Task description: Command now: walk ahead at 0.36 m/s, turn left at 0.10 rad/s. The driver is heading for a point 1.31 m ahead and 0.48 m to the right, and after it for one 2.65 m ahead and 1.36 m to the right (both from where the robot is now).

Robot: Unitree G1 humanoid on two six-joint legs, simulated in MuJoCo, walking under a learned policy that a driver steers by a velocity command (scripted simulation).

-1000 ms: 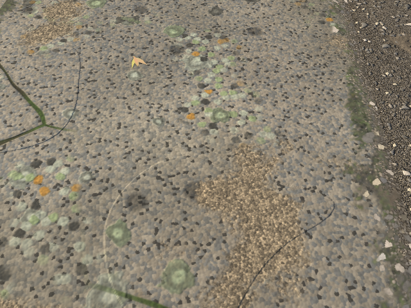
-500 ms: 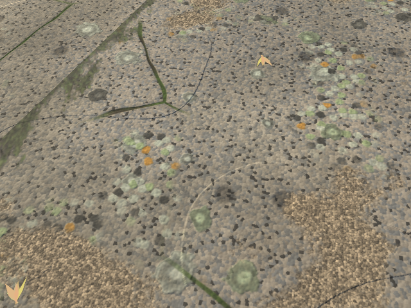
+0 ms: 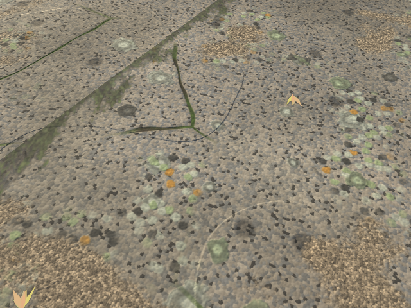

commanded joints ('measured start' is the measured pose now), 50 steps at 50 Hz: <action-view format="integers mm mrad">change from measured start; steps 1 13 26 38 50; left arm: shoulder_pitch -125 271 147 196 111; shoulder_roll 52 291 106 160 40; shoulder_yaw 3 61 -2 8 -2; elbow -96 -52 -26 33 -62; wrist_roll -5 14 2 -6 -15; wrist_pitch -30 -55 -52 0 31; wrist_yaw -9 -16 -4 22 18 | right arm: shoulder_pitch -12 64 -204 -126 -145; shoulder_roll -196 -57 -78 -184 -132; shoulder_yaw -57 -4 -16 -62 -54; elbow -46 -54 -66 -74 34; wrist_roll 7 5 -1 8 -16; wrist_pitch -20 -29 -23 -58 -78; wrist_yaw -2 3 11 42 17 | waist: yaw -31 109 55 -80 46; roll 137 -305 -31 -63 100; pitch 78 -211 73 -79 72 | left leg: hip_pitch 38 -566 -619 -81 -84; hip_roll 279 -10 149 32 306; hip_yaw -229 5 -11 46 -20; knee -141 832 556 213 -139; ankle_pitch -110 -302 221 171 208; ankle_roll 168 -35 -72 57 152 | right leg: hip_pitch -115 861 482 574 -91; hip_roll -4 -310 -94 -100 -73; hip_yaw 0 582 67 69 95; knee -102 -467 -649 -219 328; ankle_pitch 31 -247 280 677 -74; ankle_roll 0 -324 -222 -155 -14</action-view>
